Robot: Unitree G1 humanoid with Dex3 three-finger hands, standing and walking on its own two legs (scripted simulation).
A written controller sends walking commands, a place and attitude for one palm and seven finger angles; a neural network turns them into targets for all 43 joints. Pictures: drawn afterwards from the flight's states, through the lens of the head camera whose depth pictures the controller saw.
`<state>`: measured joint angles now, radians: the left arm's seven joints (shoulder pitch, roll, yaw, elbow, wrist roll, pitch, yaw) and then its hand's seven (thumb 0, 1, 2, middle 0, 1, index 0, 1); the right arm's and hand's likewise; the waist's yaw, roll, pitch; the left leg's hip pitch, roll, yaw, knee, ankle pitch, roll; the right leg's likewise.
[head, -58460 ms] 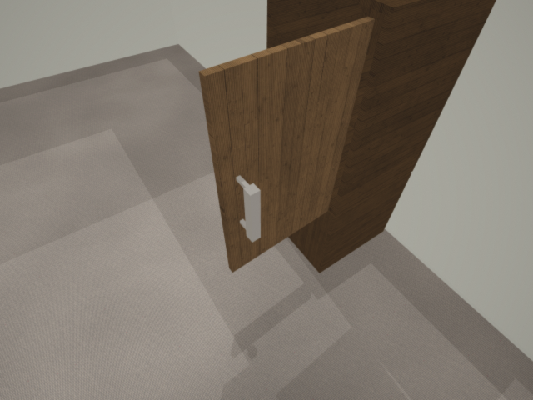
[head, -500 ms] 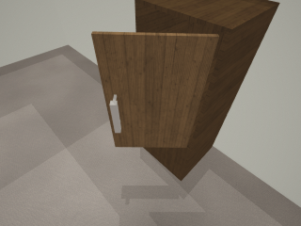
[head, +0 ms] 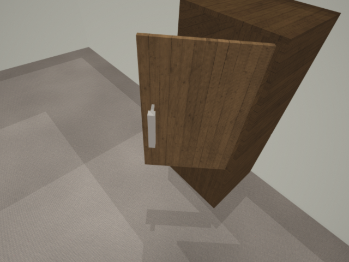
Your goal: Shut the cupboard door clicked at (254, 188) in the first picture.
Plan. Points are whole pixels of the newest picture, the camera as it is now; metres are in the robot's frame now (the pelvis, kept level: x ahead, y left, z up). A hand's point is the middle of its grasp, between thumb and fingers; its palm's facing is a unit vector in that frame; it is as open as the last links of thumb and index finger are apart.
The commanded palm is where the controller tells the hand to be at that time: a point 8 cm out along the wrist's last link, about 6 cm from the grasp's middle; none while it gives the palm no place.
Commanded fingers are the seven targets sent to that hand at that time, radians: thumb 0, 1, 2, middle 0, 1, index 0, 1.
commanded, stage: come to a stop and stand still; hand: left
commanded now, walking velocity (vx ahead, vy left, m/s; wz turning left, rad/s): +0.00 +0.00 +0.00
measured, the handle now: (152, 126) +0.57 +0.12 -0.07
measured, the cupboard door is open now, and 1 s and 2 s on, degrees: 45 45 45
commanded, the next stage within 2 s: look again from close up in 0.32 s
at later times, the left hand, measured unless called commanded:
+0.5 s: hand out of the picture -0.01 +0.23 -0.17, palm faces +0.01 -0.97 -0.26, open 7.4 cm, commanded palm none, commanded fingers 0.00 0.90 0.90 -0.20 -0.30 -0.20 -0.30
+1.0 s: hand out of the picture +0.03 +0.20 -0.17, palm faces +0.00 -0.96 -0.28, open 7.4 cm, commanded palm none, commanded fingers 0.00 0.90 0.90 -0.20 -0.30 -0.20 -0.30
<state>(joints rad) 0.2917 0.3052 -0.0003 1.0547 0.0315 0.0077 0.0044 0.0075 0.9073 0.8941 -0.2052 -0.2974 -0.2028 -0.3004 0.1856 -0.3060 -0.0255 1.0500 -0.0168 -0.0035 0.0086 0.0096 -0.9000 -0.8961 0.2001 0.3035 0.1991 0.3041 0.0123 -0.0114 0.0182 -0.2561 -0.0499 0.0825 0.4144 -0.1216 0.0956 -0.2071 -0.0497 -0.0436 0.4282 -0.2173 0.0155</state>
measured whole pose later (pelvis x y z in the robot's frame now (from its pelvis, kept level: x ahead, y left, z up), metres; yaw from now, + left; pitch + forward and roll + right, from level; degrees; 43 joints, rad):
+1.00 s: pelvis +0.03 -0.02 +0.01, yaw +1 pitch -2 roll +0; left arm 0.28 0.28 0.00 1.10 0.03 -0.01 0.02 0.01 0.91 0.89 -0.21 -0.30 -0.20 -0.30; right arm 0.18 -0.28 -0.03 1.13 -0.01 -0.01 0.00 0.01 -0.90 -0.90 0.20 0.30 0.20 0.30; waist 0.00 -0.01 0.02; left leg -0.20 -0.07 0.06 0.33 -0.11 0.08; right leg -0.17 -0.04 -0.01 0.38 -0.19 0.03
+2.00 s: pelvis +0.14 -0.06 -0.01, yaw +1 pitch -1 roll +0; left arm 0.23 0.20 0.03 0.98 0.02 0.03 0.05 0.01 0.91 0.89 -0.20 -0.30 -0.20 -0.30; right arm 0.22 -0.16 -0.05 1.05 -0.02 0.02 -0.03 0.01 -0.91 -0.90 0.20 0.30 0.20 0.30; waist -0.02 0.00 0.08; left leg -0.21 0.00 0.06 0.61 -0.33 0.02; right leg -0.28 -0.05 -0.04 0.65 -0.33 0.02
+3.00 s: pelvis +0.10 -0.06 +0.00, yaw +1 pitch -2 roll +0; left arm 0.22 0.28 -0.02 1.07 0.02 -0.01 0.02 0.01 0.91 0.89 -0.21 -0.30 -0.20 -0.30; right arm 0.17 -0.28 -0.01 1.11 -0.01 -0.02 0.01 0.01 -0.90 -0.90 0.20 0.30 0.20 0.30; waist 0.00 -0.01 0.03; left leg -0.16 -0.02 0.08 0.42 -0.22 0.04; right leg -0.23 -0.05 -0.04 0.42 -0.15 0.02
